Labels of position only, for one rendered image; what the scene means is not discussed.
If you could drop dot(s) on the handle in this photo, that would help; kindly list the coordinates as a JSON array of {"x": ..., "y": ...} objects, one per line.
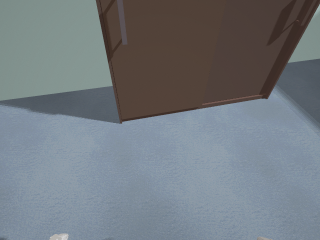
[
  {"x": 306, "y": 12},
  {"x": 122, "y": 21}
]

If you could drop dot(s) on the wardrobe door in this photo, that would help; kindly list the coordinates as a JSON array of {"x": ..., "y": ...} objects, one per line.
[
  {"x": 166, "y": 63},
  {"x": 254, "y": 37}
]

